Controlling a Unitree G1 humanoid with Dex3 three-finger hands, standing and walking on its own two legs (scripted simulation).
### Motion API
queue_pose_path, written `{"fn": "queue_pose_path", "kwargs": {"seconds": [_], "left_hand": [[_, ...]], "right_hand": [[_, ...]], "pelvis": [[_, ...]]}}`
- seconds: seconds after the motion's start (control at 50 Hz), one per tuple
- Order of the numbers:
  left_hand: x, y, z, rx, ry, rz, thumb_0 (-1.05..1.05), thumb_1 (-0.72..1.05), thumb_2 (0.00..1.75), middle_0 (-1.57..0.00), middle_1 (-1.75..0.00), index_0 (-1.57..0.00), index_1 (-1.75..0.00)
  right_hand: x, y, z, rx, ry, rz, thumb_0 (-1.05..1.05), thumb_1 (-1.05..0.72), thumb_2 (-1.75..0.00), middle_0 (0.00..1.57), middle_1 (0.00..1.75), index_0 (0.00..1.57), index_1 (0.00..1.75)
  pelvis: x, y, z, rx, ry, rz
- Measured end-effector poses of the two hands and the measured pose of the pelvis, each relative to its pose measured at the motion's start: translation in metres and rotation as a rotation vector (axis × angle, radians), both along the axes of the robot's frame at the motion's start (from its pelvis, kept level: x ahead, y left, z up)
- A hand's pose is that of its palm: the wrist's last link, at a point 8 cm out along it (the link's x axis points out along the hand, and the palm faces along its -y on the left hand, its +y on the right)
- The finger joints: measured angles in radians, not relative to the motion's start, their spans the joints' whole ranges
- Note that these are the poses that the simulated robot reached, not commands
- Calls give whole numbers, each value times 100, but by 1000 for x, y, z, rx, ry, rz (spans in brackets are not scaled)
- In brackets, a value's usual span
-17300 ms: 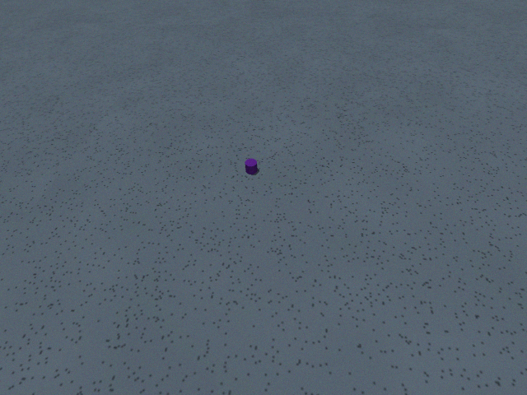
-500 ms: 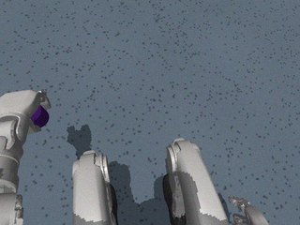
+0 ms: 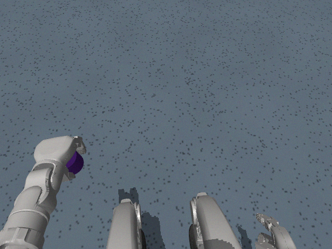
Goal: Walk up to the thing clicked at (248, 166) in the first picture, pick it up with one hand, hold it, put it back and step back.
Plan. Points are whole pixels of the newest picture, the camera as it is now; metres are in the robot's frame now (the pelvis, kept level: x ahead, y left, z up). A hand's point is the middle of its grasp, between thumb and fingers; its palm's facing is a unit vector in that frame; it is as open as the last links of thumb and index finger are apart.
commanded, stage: lift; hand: left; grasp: from above
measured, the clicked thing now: (68, 160) +0.38 +0.26 -0.09
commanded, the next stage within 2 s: hold in 0.64 s
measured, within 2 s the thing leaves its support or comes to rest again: neither
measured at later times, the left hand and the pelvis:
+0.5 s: hand (53, 142) +0.37 +0.23 +0.05, palm faces -0.43 -0.08 -0.90, open 8.4 cm; pelvis +0.04 +0.00 +0.12, yaw +0 degrees
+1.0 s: hand (45, 119) +0.39 +0.22 +0.11, palm faces -0.44 -0.07 -0.90, open 8.5 cm; pelvis +0.07 +0.00 +0.17, yaw +0 degrees
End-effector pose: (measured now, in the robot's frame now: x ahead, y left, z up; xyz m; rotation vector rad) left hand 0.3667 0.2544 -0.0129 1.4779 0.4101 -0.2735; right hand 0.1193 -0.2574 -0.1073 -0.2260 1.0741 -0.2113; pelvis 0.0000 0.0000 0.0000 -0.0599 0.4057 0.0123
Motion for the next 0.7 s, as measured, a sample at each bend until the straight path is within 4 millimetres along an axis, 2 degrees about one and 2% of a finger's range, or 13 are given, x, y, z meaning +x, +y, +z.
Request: {"fn": "queue_pose_path", "kwargs": {"seconds": [0.14,0.28,0.5,0.7], "left_hand": [[-6,-2,47,2,24,11,-1,16,51,-66,-66,-77,-65],[-8,-12,78,3,28,3,-1,17,50,-65,-66,-76,-65],[8,-22,120,15,13,24,0,16,52,-65,-66,-76,-66],[16,-27,147,8,19,26,0,15,53,-66,-67,-76,-66]], "right_hand": [[2,0,49,-5,-38,-26,1,-92,-90,20,30,21,30],[4,-3,84,-8,-45,-42,1,-92,-90,20,30,20,30],[10,-5,120,7,-28,-60,1,-91,-90,20,30,20,30],[21,-6,143,19,-28,-69,1,-91,-90,20,30,20,30]], "pelvis": [[12,0,47,12,-65,2],[25,-1,83,22,-117,3],[44,-1,124,37,-184,-3],[60,-1,149,46,-228,-7]]}}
